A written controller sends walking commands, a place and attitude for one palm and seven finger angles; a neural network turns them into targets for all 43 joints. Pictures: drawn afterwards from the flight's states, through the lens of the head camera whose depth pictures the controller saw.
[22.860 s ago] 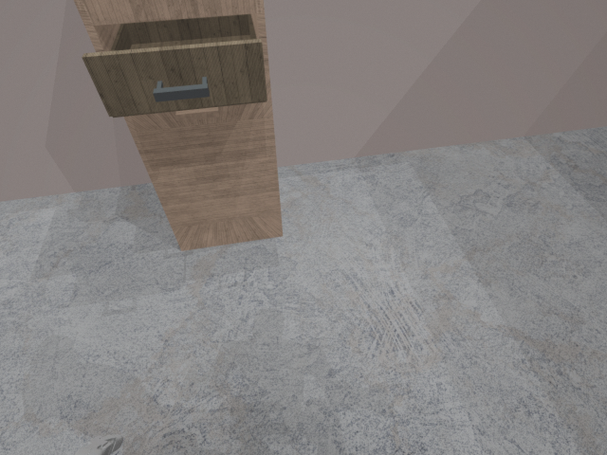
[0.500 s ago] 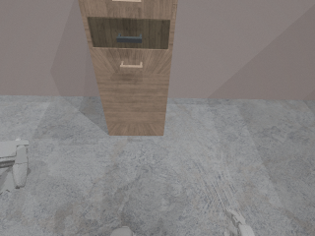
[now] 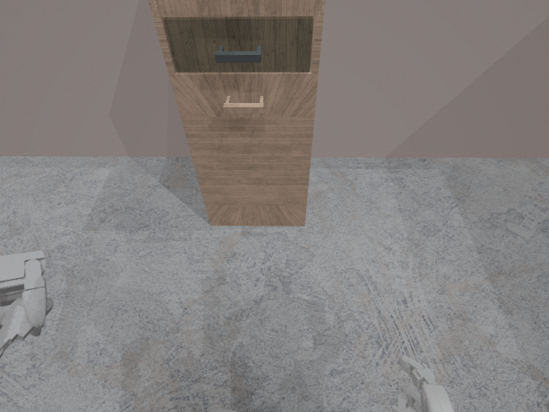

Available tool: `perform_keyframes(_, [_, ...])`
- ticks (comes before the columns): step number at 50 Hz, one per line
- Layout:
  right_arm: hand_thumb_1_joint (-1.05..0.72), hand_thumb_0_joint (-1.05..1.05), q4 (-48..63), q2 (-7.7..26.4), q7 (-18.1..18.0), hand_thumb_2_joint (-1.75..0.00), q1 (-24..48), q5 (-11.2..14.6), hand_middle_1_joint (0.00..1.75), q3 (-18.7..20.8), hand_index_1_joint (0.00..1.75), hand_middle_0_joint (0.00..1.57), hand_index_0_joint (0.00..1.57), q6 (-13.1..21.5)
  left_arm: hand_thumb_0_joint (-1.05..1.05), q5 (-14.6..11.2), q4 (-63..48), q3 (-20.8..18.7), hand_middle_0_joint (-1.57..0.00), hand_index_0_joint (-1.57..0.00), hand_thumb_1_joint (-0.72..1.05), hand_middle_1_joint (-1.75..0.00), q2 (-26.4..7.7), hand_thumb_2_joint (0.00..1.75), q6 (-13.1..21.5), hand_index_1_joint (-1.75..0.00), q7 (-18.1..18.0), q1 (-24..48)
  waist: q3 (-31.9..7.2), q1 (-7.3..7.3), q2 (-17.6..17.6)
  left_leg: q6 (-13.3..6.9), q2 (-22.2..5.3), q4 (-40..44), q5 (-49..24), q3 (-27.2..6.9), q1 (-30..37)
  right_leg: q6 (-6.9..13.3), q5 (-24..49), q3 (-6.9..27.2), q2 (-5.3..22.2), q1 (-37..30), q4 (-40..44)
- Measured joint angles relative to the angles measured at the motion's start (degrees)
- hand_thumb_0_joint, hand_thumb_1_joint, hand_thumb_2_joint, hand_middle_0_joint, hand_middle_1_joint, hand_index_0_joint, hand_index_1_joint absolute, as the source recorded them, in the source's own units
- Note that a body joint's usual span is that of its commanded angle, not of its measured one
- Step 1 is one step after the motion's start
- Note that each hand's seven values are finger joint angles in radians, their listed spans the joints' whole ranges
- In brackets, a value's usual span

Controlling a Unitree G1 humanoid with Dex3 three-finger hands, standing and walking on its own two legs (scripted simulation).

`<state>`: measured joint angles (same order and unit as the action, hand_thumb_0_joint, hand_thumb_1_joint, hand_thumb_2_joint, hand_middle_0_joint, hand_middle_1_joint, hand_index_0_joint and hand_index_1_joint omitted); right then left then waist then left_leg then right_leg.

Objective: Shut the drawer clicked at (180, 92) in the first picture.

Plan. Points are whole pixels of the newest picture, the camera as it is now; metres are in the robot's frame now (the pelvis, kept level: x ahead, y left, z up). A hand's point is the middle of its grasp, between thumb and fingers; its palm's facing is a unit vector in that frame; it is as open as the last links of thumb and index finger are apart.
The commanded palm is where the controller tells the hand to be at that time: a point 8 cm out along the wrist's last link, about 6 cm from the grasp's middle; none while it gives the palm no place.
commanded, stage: stop stepping back and stand still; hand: left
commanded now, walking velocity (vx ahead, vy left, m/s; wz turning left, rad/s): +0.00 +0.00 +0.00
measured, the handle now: (239, 53) +0.94 +0.16 +0.06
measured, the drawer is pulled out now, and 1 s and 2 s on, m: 0.00 0.00 0.00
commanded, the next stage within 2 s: let the arm hang, fingers relaxed in 0.40 s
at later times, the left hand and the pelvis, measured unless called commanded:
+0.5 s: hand (58, 273) +0.22 +0.24 +0.17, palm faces +0.31 -0.81 -0.49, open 3.2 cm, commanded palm none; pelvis +0.03 +0.01 +0.01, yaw -1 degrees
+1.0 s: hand out of the picture -0.03 +0.23 -0.16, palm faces +0.02 -0.97 -0.25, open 4.5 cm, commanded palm none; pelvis +0.00 +0.03 +0.01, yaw +1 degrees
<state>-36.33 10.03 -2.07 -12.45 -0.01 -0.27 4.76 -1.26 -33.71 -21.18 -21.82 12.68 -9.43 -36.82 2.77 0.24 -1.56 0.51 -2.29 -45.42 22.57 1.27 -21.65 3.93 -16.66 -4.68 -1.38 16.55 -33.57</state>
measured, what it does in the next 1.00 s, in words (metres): stands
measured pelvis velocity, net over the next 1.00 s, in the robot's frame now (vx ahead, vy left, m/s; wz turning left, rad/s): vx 0.00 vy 0.03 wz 0.01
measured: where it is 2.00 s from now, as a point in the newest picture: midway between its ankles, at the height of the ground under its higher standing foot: outside the picture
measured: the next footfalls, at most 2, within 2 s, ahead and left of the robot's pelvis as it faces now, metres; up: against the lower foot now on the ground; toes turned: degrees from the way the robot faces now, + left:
none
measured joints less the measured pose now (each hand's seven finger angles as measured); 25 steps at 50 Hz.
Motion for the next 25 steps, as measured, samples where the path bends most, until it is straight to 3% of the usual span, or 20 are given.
perform_keyframes(3, [-0.9, 0.02, -0.6, 0.7, -0.4, -0.9, 0.0, 0.0, 0.3, 0.0, 0.3, 0.2, 0.2, -0.8, 0.01, 0.0, 0.6, 0.6, -1.41, -1.41, 0.88, -1.6, 1.2, 0.9, 0.1, -1.6, -0.4, -0.8, 0.4, -0.15, 0.6, -0.3, 1.0, 3.8, -1.5, 1.1, 1.6, -0.2, 0.4, 0.4, 0.5, -1.8, 2.3])
perform_keyframes(6, [-0.9, 0.02, 0.4, 1.8, -1.0, -0.9, -0.3, -0.1, 0.3, 0.4, 0.3, 0.2, 0.2, -0.5, 0.01, -0.1, 0.0, 0.6, -1.41, -1.41, 0.88, -1.6, 0.9, 0.9, 0.5, -1.6, -0.5, -1.3, 0.8, -0.45, 0.1, -1.0, 0.5, 14.7, -9.7, 1.2, 6.0, -0.8, -0.5, -0.2, -0.2, -2.9, 2.0])
perform_keyframes(9, [-0.9, 0.02, 0.2, 1.7, -1.5, -0.9, 0.5, 0.2, 0.3, 1.0, 0.3, 0.2, 0.2, -0.7, 0.01, -0.1, 0.7, 0.5, -1.41, -1.41, 0.88, -1.6, -0.1, 0.9, 0.8, -1.6, -0.2, -0.3, 1.1, 0.23, 1.5, -0.6, 0.9, 15.4, -8.4, 1.9, 7.4, -1.2, -0.8, 0.6, 0.3, -4.0, 2.6])
perform_keyframes(25, [-0.9, 0.01, 4.1, 1.0, -1.4, -0.9, 3.3, 0.7, 0.3, 0.2, 0.3, 0.2, 0.2, -1.1, 0.01, -1.1, 0.4, 1.0, -1.41, -1.41, 0.88, -1.6, -0.9, 0.9, -0.3, -1.6, 0.6, -1.4, 0.0, -0.27, 1.3, -0.5, 0.3, 17.7, -8.5, 2.6, 7.7, -1.7, 1.5, 1.3, -0.5, -5.2, 7.5])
